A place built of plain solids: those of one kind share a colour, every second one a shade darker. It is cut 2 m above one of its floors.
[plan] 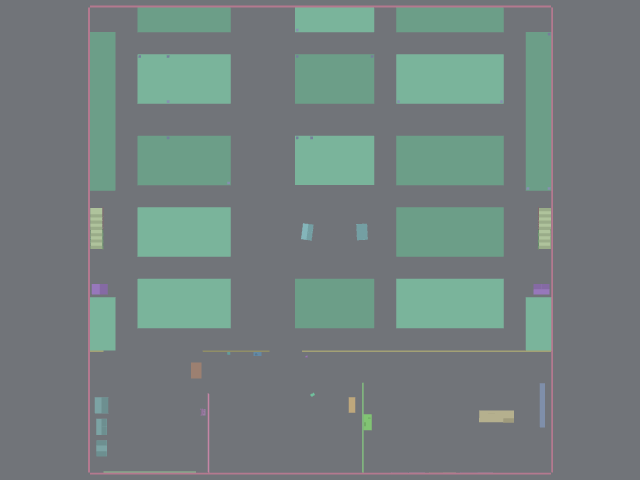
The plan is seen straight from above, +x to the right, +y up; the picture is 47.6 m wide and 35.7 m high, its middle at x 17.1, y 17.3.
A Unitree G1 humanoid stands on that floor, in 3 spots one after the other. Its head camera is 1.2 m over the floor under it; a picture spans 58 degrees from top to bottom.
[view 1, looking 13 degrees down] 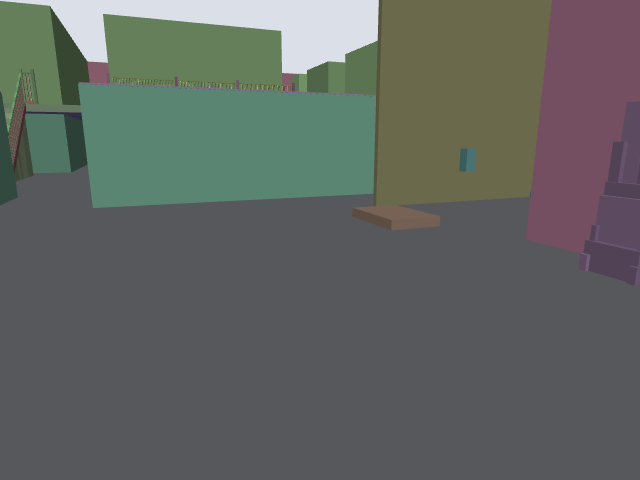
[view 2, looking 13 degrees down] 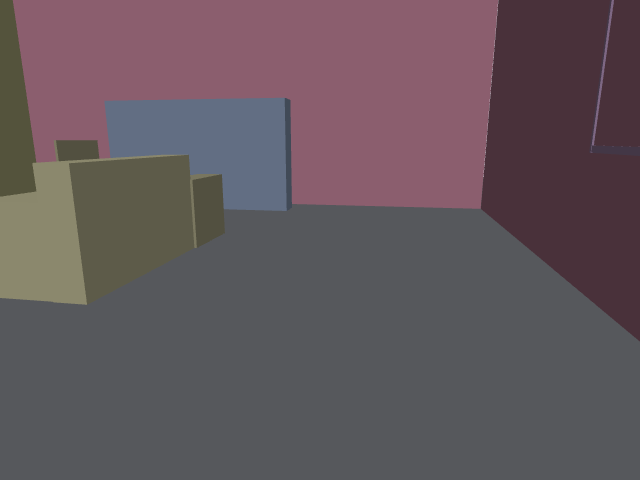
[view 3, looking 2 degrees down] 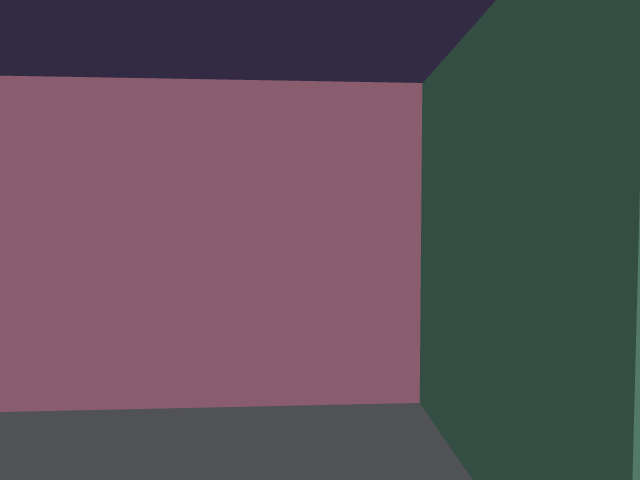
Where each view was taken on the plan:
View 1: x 4.43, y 2.00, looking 68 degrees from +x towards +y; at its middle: ground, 5.33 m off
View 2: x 26.23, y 1.50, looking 10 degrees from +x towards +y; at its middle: ground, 5.33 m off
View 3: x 2.71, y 31.75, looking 87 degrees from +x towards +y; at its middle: wall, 2.85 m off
